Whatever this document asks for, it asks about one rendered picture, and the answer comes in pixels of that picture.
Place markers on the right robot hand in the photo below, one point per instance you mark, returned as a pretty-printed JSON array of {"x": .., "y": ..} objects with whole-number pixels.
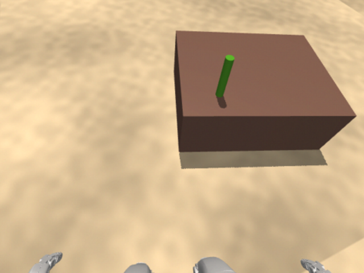
[{"x": 313, "y": 267}]

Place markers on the left robot hand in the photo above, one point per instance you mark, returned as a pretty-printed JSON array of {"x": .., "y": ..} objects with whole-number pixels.
[{"x": 46, "y": 263}]

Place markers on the can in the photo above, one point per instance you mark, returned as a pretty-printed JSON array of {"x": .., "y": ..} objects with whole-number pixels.
[{"x": 226, "y": 69}]

